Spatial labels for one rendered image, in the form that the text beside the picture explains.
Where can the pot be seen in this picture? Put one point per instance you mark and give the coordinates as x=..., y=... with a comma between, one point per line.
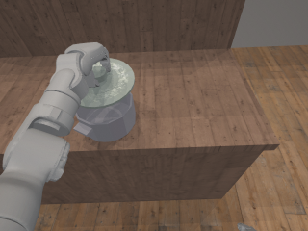
x=107, y=124

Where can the robot left hand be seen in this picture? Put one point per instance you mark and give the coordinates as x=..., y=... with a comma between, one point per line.
x=98, y=53

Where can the table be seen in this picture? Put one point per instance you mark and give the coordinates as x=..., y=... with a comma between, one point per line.
x=198, y=124

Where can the lid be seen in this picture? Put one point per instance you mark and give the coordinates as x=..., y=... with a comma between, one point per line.
x=119, y=83

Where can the robot left forearm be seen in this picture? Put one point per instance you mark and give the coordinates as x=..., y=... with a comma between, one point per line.
x=55, y=112

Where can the knob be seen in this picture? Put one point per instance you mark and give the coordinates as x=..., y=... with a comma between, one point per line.
x=100, y=73

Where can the robot left upper arm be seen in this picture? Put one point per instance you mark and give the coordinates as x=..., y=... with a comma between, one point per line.
x=39, y=157

